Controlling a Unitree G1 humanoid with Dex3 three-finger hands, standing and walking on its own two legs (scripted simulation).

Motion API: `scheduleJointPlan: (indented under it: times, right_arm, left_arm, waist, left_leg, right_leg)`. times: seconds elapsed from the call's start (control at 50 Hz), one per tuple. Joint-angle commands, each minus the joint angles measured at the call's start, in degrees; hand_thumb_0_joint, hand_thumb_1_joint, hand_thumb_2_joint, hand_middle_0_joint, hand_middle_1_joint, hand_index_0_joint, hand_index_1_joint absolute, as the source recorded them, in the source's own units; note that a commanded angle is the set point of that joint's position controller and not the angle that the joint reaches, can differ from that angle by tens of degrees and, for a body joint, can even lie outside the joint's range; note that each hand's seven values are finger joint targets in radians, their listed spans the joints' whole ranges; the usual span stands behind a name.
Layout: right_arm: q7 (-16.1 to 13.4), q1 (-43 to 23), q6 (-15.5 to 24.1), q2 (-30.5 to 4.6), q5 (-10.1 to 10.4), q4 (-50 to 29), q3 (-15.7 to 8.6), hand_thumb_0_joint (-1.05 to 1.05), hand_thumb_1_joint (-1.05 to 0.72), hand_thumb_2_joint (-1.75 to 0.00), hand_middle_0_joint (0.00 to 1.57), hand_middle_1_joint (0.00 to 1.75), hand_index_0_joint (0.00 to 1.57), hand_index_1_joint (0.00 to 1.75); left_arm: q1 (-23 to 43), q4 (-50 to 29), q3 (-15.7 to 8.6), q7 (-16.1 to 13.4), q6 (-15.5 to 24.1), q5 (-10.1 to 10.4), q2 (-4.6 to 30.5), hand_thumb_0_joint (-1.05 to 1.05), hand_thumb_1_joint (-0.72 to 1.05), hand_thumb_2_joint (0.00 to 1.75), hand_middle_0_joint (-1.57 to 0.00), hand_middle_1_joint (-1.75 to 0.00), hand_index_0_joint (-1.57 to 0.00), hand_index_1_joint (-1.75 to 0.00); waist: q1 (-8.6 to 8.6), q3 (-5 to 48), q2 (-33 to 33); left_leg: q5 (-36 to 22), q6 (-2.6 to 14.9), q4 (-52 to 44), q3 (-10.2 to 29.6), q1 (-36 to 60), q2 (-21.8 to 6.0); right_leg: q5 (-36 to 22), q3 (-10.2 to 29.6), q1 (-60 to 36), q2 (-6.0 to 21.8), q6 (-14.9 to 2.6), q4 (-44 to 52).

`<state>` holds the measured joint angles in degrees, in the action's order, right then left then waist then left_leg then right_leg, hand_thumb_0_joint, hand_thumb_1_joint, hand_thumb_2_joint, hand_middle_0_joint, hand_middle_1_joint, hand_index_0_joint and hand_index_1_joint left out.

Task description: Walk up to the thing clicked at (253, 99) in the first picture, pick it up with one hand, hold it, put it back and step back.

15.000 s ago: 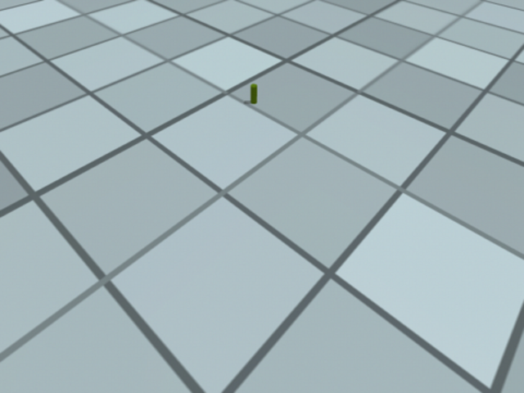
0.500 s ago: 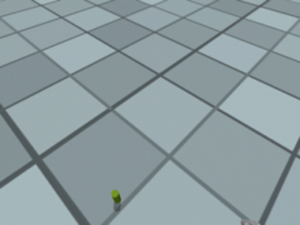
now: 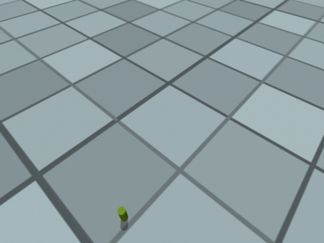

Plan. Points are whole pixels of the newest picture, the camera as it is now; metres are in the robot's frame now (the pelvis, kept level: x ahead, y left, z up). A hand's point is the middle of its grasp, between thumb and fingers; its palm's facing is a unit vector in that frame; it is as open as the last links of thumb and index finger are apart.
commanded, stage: walk up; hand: left
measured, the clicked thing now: (123, 214) +0.40 +0.21 -0.72
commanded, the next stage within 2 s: stand in 0.10 s
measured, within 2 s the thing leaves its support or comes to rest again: neither
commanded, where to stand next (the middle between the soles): +0.04 +0.03 m, yaw +0 degrees
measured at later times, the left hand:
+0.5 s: hand out of the picture +0.09 +0.24 -0.16, palm faces -0.04 -0.94 -0.33, open 7.4 cm
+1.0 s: hand out of the picture +0.10 +0.24 -0.16, palm faces -0.04 -0.94 -0.34, open 7.4 cm
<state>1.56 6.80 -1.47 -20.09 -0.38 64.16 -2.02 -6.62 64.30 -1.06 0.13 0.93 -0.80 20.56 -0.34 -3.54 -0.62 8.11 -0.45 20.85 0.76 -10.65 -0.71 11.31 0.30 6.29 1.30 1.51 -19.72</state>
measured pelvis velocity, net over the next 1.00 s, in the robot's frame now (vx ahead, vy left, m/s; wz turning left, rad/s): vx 0.02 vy -0.01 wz -0.01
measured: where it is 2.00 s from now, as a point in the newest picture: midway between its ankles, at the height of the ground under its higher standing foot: outside the picture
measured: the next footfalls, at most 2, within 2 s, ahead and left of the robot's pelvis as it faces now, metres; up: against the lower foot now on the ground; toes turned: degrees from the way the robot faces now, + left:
none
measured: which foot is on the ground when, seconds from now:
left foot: down 0.00-1.00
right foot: down 0.00-1.00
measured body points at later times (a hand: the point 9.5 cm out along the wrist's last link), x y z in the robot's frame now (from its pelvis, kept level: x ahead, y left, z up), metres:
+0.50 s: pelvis +0.01 -0.01 +0.00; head +0.02 +0.00 +0.45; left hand +0.09 +0.29 -0.13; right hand +0.09 -0.31 -0.13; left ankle +0.04 +0.12 -0.75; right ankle +0.00 -0.14 -0.75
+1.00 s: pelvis +0.02 -0.01 +0.00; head +0.04 -0.01 +0.45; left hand +0.10 +0.29 -0.13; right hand +0.09 -0.31 -0.13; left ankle +0.04 +0.12 -0.75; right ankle +0.00 -0.14 -0.75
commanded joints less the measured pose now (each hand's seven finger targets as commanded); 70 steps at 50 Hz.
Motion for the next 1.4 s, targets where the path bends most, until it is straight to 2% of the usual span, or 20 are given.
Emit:
scheduleJointPlan:
  times: [0.0,0.06,0.08,0.12,0.24,0.32,0.34,0.4,0.44,0.56,0.6,0.62,0.68,0.72,0.76,0.88,1.04,1.1,1.18,1.38]
  right_arm:
    - [-0.74,-3.2,1.47,-11.94,0.11,-4.38,-2.0,0.0,-0.9,-0.9,0.2,0.3,0.2,0.3]
    - [-0.79,-3.21,1.37,-12.26,0.12,-4.36,-2.15,0.0,-0.9,-0.9,0.2,0.3,0.2,0.3]
    - [-1.02,-2.56,2.0,-10.63,-0.13,-3.71,-1.31,0.0,-0.9,-0.9,0.2,0.3,0.2,0.3]
    - [-1.26,-2.06,2.58,-12.12,-0.35,-3.1,-1.39,0.0,-0.9,-0.9,0.2,0.3,0.2,0.3]
    - [-1.47,-3.03,3.23,-11.83,-0.19,-3.0,-1.18,0.0,-0.9,-0.9,0.2,0.3,0.2,0.3]
    - [-1.6,-3.02,3.25,-11.93,-0.12,-2.69,-1.08,0.0,-0.9,-0.9,0.2,0.3,0.2,0.3]
    - [-1.53,-3.55,3.3,-12.14,-0.08,-2.86,-1.08,0.0,-0.9,-0.9,0.2,0.3,0.2,0.3]
    - [-1.61,-3.34,3.08,-11.93,-0.05,-2.73,-0.92,0.0,-0.9,-0.9,0.2,0.3,0.2,0.3]
    - [-1.63,-3.27,3.09,-11.74,-0.07,-2.71,-0.83,0.0,-0.9,-0.9,0.2,0.3,0.2,0.3]
    - [-1.79,-3.26,3.36,-12.12,0.0,-2.75,-0.77,0.0,-0.9,-0.9,0.2,0.3,0.2,0.3]
    - [-1.92,-3.3,3.29,-12.07,-0.03,-2.7,-0.59,0.0,-0.9,-0.9,0.2,0.3,0.2,0.3]
    - [-1.96,-3.76,3.3,-12.16,0.0,-2.68,-0.67,0.0,-0.9,-0.9,0.2,0.3,0.2,0.3]
    - [-1.96,-3.11,3.21,-12.19,0.0,-2.6,-0.52,0.0,-0.9,-0.9,0.2,0.3,0.2,0.3]
    - [-1.92,-3.42,3.0,-11.92,0.03,-2.66,-0.44,0.0,-0.9,-0.9,0.2,0.3,0.2,0.3]
    - [-1.87,-3.8,2.97,-12.21,-0.01,-2.82,-0.65,0.0,-0.9,-0.9,0.2,0.3,0.2,0.3]
    - [-1.8,-3.22,2.97,-12.22,0.0,-2.55,-0.48,0.0,-0.9,-0.9,0.2,0.3,0.2,0.3]
    - [-1.85,-3.32,3.02,-12.2,-0.01,-2.78,-0.4,0.0,-0.9,-0.9,0.2,0.3,0.2,0.3]
    - [-1.98,-2.91,3.01,-12.09,-0.06,-2.63,-0.27,0.0,-0.9,-0.9,0.2,0.3,0.2,0.3]
    - [-2.04,-3.19,3.14,-12.17,0.06,-2.75,-0.33,0.0,-0.9,-0.9,0.2,0.3,0.2,0.3]
    - [-2.03,-3.2,2.92,-12.29,0.06,-3.05,-0.41,0.0,-0.9,-0.9,0.2,0.3,0.2,0.3]
  left_arm:
    - [3.15,-3.61,-2.35,-1.03,1.33,-0.11,12.86,0.0,0.9,0.9,-0.2,-0.3,-0.2,-0.3]
    - [2.89,-3.6,-2.37,-1.13,1.32,-0.17,13.07,0.0,0.9,0.9,-0.2,-0.3,-0.2,-0.3]
    - [1.99,-2.95,-1.58,-0.87,1.14,0.09,11.66,0.0,0.9,0.9,-0.2,-0.3,-0.2,-0.3]
    - [2.24,-3.32,-1.61,-0.54,0.95,0.21,11.69,0.0,0.9,0.9,-0.2,-0.3,-0.2,-0.3]
    - [1.63,-3.5,-1.61,-0.39,1.2,0.04,12.45,0.0,0.9,0.9,-0.2,-0.3,-0.2,-0.3]
    - [1.62,-3.62,-1.52,-0.51,1.09,0.16,12.24,0.0,0.9,0.9,-0.2,-0.3,-0.2,-0.3]
    - [1.13,-3.52,-1.37,-0.47,1.18,0.13,12.08,0.0,0.9,0.9,-0.2,-0.3,-0.2,-0.3]
    - [1.46,-3.52,-1.46,-0.51,1.03,0.11,12.18,0.0,0.9,0.9,-0.2,-0.3,-0.2,-0.3]
    - [1.77,-3.54,-1.47,-0.47,0.95,0.17,12.34,0.0,0.9,0.9,-0.2,-0.3,-0.2,-0.3]
    - [1.45,-3.8,-1.5,-0.51,1.04,0.23,12.3,0.0,0.9,0.9,-0.2,-0.3,-0.2,-0.3]
    - [1.56,-3.67,-1.46,-0.51,0.85,0.28,12.2,0.0,0.9,0.9,-0.2,-0.3,-0.2,-0.3]
    - [1.19,-3.67,-1.45,-0.54,0.89,0.21,12.3,0.0,0.9,0.9,-0.2,-0.3,-0.2,-0.3]
    - [1.26,-3.66,-1.38,-0.53,0.87,0.32,12.11,0.0,0.9,0.9,-0.2,-0.3,-0.2,-0.3]
    - [1.38,-3.41,-1.26,-0.61,0.75,0.29,12.03,0.0,0.9,0.9,-0.2,-0.3,-0.2,-0.3]
    - [1.19,-3.7,-1.22,-0.61,0.88,0.18,12.16,0.0,0.9,0.9,-0.2,-0.3,-0.2,-0.3]
    - [1.24,-3.62,-1.17,-0.53,0.8,0.35,11.98,0.0,0.9,0.9,-0.2,-0.3,-0.2,-0.3]
    - [1.26,-4.02,-1.22,-0.65,0.91,0.36,12.23,0.0,0.9,0.9,-0.2,-0.3,-0.2,-0.3]
    - [1.73,-4.04,-1.28,-0.64,0.78,0.32,12.22,0.0,0.9,0.9,-0.2,-0.3,-0.2,-0.3]
    - [0.9,-3.79,-1.29,-0.68,0.78,0.29,12.32,0.0,0.9,0.9,-0.2,-0.3,-0.2,-0.3]
    - [1.09,-3.88,-1.41,-0.76,0.73,0.31,12.2,0.0,0.9,0.9,-0.2,-0.3,-0.2,-0.3]
  waist:
    - [-0.09,4.43,0.48]
    - [0.04,5.8,0.58]
    - [-0.46,6.18,3.5]
    - [-0.38,3.99,0.65]
    - [-0.13,4.66,0.85]
    - [-0.16,4.03,0.31]
    - [-0.05,4.73,-0.1]
    - [-0.23,3.72,-0.24]
    - [-0.41,3.1,0.16]
    - [-0.19,6.38,-0.74]
    - [-0.13,5.08,-0.14]
    - [0.16,5.31,0.15]
    - [-0.02,5.27,0.37]
    - [-0.15,2.99,0.82]
    - [0.01,4.61,1.05]
    - [0.0,3.51,0.04]
    - [0.07,5.61,0.16]
    - [-0.06,4.83,-0.34]
    - [0.19,6.23,0.16]
    - [0.21,4.81,-0.08]
  left_leg:
    - [-1.7,1.94,-3.15,5.91,2.95,-5.25]
    - [-3.43,2.11,-2.36,5.49,4.65,-5.35]
    - [-2.69,1.78,-3.92,5.78,5.15,-6.23]
    - [1.07,1.59,-5.28,6.09,4.35,-6.19]
    - [-5.98,1.29,-4.46,5.28,5.25,-6.58]
    - [-5.1,1.14,-4.64,4.93,4.54,-6.46]
    - [-6.88,1.29,-4.13,4.83,5.7,-6.68]
    - [-3.29,1.25,-4.63,4.66,4.45,-6.36]
    - [-3.42,0.99,-5.02,4.72,4.37,-6.34]
    - [-9.8,1.24,-3.74,4.42,6.45,-6.99]
    - [-8.18,1.17,-4.3,4.3,5.61,-6.72]
    - [-9.88,1.13,-3.87,4.46,6.79,-7.02]
    - [-9.0,1.18,-3.8,4.11,6.45,-6.85]
    - [-5.92,0.95,-4.53,4.37,4.85,-6.57]
    - [-7.66,1.06,-3.87,4.23,6.48,-6.72]
    - [-4.6,0.95,-4.73,4.32,4.86,-6.48]
    - [-9.93,1.09,-3.39,3.98,6.94,-6.77]
    - [-7.65,0.95,-3.9,4.02,5.69,-6.67]
    - [-12.07,1.09,-3.23,4.0,7.65,-7.13]
    - [-8.92,1.28,-3.69,3.75,6.87,-6.84]
  right_leg:
    - [-4.49,4.51,1.92,5.62,-2.95,3.73]
    - [-5.36,4.59,1.91,5.95,-3.02,3.39]
    - [-2.18,4.51,1.85,6.19,-2.68,4.65]
    - [1.03,4.77,2.96,5.65,-2.53,4.75]
    - [-4.73,4.93,1.37,6.02,-2.36,4.33]
    - [-4.63,4.86,0.83,5.96,-2.38,4.6]
    - [-6.46,4.85,0.55,6.13,-2.37,4.53]
    - [-3.91,4.93,0.78,6.07,-2.32,5.05]
    - [-3.0,4.98,1.43,5.92,-2.55,5.18]
    - [-9.85,4.78,-1.33,6.26,-2.51,3.74]
    - [-8.03,4.6,-0.56,6.0,-2.41,4.02]
    - [-9.57,4.67,-0.37,6.09,-2.49,3.92]
    - [-9.39,4.67,-0.6,6.16,-2.4,4.07]
    - [-5.85,4.7,0.64,5.97,-2.38,5.0]
    - [-8.25,4.68,0.25,6.11,-2.49,4.74]
    - [-4.92,4.87,0.35,5.95,-2.53,5.19]
    - [-10.54,4.63,-0.55,6.18,-2.56,4.23]
    - [-8.4,4.72,-0.55,6.15,-2.56,4.51]
    - [-12.03,4.4,-1.1,6.12,-2.62,3.61]
    - [-9.69,4.53,-0.71,6.16,-2.59,4.37]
